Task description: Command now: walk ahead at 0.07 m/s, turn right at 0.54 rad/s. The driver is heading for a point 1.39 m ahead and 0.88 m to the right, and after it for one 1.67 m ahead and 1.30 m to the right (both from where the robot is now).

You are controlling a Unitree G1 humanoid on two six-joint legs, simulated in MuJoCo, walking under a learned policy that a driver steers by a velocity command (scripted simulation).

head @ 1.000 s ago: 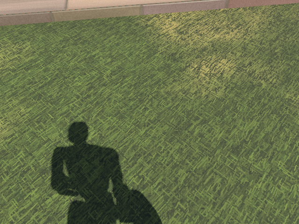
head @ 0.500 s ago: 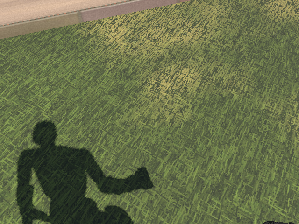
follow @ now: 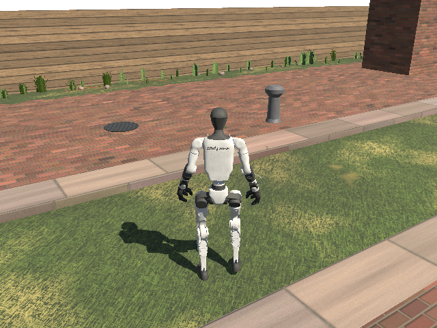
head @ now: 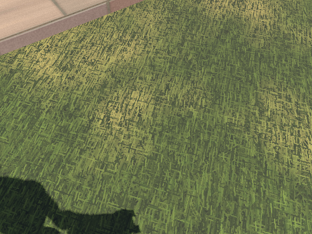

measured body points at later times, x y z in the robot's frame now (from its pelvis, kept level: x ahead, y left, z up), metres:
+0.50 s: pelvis +0.07 -0.03 +0.00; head +0.11 -0.05 +0.44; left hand +0.29 +0.21 -0.10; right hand +0.16 -0.34 -0.11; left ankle +0.13 +0.10 -0.72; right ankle +0.06 -0.13 -0.74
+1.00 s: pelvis +0.06 -0.04 -0.01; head +0.08 -0.07 +0.44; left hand +0.36 +0.10 -0.10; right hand +0.00 -0.36 -0.13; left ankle +0.13 +0.09 -0.74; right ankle +0.00 -0.14 -0.75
